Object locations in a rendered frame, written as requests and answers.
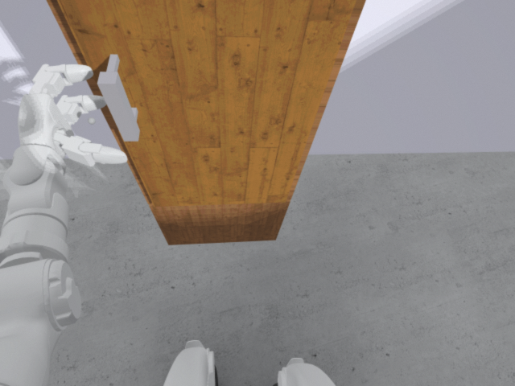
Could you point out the robot right shin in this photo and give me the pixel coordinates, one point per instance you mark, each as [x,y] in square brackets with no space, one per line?
[295,360]

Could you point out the cupboard door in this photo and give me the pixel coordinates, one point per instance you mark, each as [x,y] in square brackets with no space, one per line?
[226,90]

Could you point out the left robot forearm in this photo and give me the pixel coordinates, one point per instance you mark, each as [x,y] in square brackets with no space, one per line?
[36,223]

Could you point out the left robot hand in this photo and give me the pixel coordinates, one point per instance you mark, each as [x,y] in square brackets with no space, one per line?
[40,119]

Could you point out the robot left thigh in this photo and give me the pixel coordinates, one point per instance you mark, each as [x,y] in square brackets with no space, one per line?
[192,367]

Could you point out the robot left upper arm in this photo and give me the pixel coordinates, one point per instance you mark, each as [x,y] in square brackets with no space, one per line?
[37,302]

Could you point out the handle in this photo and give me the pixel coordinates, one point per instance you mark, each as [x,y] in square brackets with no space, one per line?
[112,90]

